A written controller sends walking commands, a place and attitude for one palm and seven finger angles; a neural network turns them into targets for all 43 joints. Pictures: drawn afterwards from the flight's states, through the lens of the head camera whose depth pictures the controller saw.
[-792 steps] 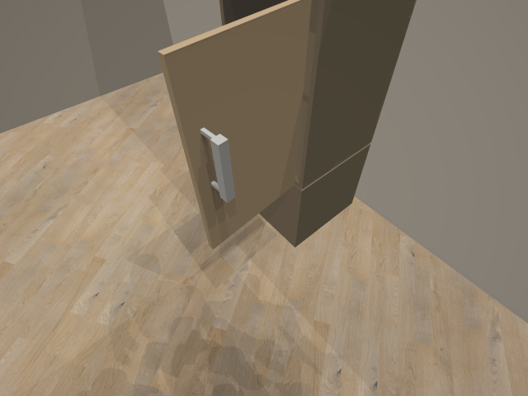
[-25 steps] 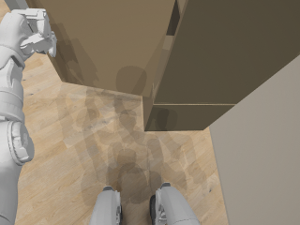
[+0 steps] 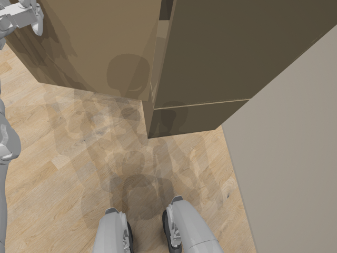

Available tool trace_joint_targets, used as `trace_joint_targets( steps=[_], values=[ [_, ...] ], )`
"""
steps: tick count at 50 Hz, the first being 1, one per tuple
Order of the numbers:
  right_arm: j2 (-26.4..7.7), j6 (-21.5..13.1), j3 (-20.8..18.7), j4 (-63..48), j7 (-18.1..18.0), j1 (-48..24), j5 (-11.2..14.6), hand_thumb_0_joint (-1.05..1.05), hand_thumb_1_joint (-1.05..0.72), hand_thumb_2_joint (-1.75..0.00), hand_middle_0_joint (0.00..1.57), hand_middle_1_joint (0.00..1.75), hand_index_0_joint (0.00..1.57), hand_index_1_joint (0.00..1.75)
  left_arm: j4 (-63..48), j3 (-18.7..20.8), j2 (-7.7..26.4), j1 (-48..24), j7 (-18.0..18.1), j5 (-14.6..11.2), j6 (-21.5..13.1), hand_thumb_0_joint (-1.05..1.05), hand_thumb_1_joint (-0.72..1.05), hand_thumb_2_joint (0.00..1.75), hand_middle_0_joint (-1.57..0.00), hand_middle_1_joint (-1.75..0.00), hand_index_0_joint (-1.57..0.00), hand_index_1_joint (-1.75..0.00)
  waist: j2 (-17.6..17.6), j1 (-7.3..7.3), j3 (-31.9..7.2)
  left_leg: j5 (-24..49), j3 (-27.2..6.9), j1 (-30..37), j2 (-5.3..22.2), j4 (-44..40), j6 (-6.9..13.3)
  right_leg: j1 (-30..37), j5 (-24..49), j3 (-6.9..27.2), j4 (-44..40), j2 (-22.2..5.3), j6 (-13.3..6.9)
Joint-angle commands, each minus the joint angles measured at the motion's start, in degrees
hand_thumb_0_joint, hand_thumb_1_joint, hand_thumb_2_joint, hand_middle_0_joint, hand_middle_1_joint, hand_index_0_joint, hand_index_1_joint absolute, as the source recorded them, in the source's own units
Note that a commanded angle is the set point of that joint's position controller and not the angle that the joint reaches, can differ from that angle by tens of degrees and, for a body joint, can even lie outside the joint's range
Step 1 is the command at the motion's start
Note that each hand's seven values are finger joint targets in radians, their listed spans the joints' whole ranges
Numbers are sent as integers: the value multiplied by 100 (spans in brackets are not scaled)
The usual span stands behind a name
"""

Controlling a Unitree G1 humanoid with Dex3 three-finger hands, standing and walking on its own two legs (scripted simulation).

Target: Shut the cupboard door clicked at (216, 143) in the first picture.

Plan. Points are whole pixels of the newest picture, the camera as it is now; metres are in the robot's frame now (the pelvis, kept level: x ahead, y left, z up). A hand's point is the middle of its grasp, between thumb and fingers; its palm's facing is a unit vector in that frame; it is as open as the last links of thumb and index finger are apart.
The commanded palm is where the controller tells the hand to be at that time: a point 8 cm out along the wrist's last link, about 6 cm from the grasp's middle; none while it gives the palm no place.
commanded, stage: push the door shut along its arc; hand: left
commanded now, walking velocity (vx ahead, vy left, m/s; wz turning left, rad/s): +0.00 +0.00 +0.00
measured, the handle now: out of the picture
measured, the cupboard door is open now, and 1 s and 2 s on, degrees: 73 65 65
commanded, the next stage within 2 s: pull the fist back off the door in 0.18 s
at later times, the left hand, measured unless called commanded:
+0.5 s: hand (45, 0) +0.62 +0.15 +0.10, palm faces +0.16 -0.99 -0.02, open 2.7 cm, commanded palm +0.59 +0.16 +0.10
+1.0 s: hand (51, 29) +0.55 +0.15 +0.10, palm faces +0.12 -0.99 -0.01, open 3.1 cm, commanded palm +0.51 +0.18 +0.10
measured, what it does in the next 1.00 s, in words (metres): stands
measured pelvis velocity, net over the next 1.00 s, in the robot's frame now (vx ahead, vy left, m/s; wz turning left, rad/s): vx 0.03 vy -0.01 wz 0.02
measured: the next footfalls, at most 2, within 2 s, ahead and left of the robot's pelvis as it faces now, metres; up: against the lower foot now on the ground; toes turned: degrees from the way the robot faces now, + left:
none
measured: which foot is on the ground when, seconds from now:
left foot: down 0.00-1.00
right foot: down 0.00-1.00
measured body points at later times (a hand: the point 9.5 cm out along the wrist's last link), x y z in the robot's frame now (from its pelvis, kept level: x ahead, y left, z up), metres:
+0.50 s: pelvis -0.01 -0.01 -0.01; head +0.19 +0.02 +0.39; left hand +0.60 +0.21 +0.11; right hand -0.04 -0.25 -0.10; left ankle +0.02 +0.09 -0.63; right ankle +0.03 -0.12 -0.63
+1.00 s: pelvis +0.03 -0.01 +0.03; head +0.17 +0.00 +0.46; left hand +0.54 +0.20 +0.10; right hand -0.01 -0.27 -0.07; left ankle +0.02 +0.09 -0.63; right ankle +0.03 -0.12 -0.63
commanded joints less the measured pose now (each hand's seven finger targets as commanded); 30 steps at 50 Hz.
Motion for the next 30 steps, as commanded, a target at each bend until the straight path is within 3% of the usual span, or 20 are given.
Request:
trace_joint_targets(
  steps=[1,3,5,8,9,11,14,15,16,17,18,19,21,22,24,28,29,30],
  values=[
    [-1268,-111,-511,27,-145,1285,-17,0,-90,-90,20,30,20,30,-1209,-98,868,-3253,-2,-133,-217,0,90,90,-130,-150,-130,-150,1258,-451,-3349,2812,-559,3328,-7,-448,18,565,1658,64,-698,185,-168],
    [-1251,-148,-490,75,-146,1268,-24,0,-90,-90,20,30,20,30,-1153,-254,641,-3413,3,-157,-169,0,90,90,-130,-150,-130,-150,1368,-529,-3220,2784,-572,3360,-11,-412,27,364,1578,11,-681,203,-187],
    [-1276,-168,-484,139,-144,1238,-38,0,-90,-90,20,30,20,30,-1154,-340,629,-3582,9,-122,-138,0,90,90,-130,-150,-130,-150,1556,-538,-3292,2794,-602,3447,4,-361,3,235,1521,2,-649,200,-200],
    [-1270,-218,-456,178,-160,1200,-33,0,-90,-90,20,30,20,30,-1077,-443,493,-3699,16,-124,-73,0,90,90,-130,-150,-130,-150,1573,-618,-3244,2776,-577,3335,-6,-265,38,142,1536,-26,-584,219,-213],
    [-1296,-229,-470,208,-170,1189,-39,0,-90,-90,20,30,20,30,-1214,-437,583,-3852,5,-112,-80,0,90,90,-130,-150,-130,-150,1661,-633,-3402,2815,-568,3390,14,-217,31,147,1572,-6,-559,204,-195],
    [-1292,-241,-442,218,-166,1159,-30,0,-90,-90,20,30,20,30,-1061,-481,593,-3842,-14,-76,-21,0,90,90,-130,-150,-130,-150,1584,-666,-3324,2661,-541,3215,5,-186,48,206,1518,-6,-556,218,-194],
    [-1298,-281,-441,251,-172,1096,-24,0,-90,-90,20,30,20,30,-1168,-648,388,-3999,8,-59,4,0,90,90,-130,-150,-130,-150,1799,-694,-3416,2746,-584,3387,17,-147,35,-19,1501,-47,-483,223,-207],
    [-1160,-296,-323,-8,-109,1528,-180,0,-90,-90,20,30,20,30,-1191,700,797,-4041,1146,-417,115,0,90,90,-130,-150,-130,-150,1924,-443,-3369,2597,-685,2951,112,-292,17,219,1459,37,-567,140,-178],
    [-1134,-294,-311,-29,6,1488,-208,0,-90,-90,20,30,20,30,-1015,436,469,-3804,1717,-247,199,0,90,90,-130,-150,-130,-150,1830,-465,-3372,2469,-706,2870,112,-371,-29,275,1369,29,-524,134,-154],
    [-1111,-272,-369,-42,102,1578,-306,0,-90,-90,20,30,20,30,-1017,512,196,-3726,2208,-224,238,0,90,90,-130,-150,-130,-150,1479,-523,-3291,2340,-696,2776,101,-404,-15,349,1326,10,-594,127,-96],
    [-1096,-256,-371,-78,187,1629,-362,0,-90,-90,20,30,20,30,-1036,591,163,-3581,2645,-77,182,0,90,90,-130,-150,-130,-150,1353,-489,-3263,2317,-722,2707,86,-444,-10,378,1283,-6,-590,125,-83],
    [-1090,-221,-390,-125,276,1651,-456,0,-90,-90,20,30,20,30,-1322,596,185,-3682,3099,148,64,0,90,90,-130,-150,-130,-150,1465,-470,-3406,2310,-681,2726,79,-436,-19,393,1259,16,-585,97,-55],
    [-1074,-148,-442,-135,466,1691,-534,0,-90,-90,20,30,20,30,-1541,226,114,-3675,3530,755,-198,0,90,90,-130,-150,-130,-150,1721,-488,-3634,2343,-666,2981,46,-458,-44,401,1208,29,-590,79,-73],
    [-1083,-92,-471,-136,527,1712,-534,0,-90,-90,20,30,20,30,-1483,154,139,-3606,3574,931,-279,0,90,90,-130,-150,-130,-150,1637,-502,-3606,2284,-638,2969,37,-498,-39,510,1199,41,-646,91,-81],
    [-1131,6,-508,-160,551,1717,-480,0,-90,-90,20,30,20,30,-1418,136,210,-3638,3408,943,-392,0,90,90,-130,-150,-130,-150,1530,-543,-3680,2220,-661,3052,12,-625,-38,700,1240,68,-755,115,-95],
    [-1123,72,-485,-226,502,1726,-378,0,-90,-90,20,30,20,30,-1268,480,511,-3111,2926,590,-430,0,90,90,-130,-150,-130,-150,1247,-341,-3673,2077,-508,2755,-48,-838,13,1496,1445,169,-956,152,-101],
    [-1087,84,-480,-255,494,1694,-356,0,-90,-90,20,30,20,30,-1296,361,324,-2973,2838,507,-453,0,90,90,-130,-150,-130,-150,1215,-329,-3645,2081,-468,2739,-59,-891,11,1595,1504,178,-998,149,-89],
    [-1077,83,-489,-261,487,1688,-346,0,-90,-90,20,30,20,30,-1329,521,397,-2756,2805,414,-495,0,90,90,-130,-150,-130,-150,1114,-240,-3573,2083,-424,2665,-66,-915,21,1754,1569,207,-1045,154,-81]
  ],
)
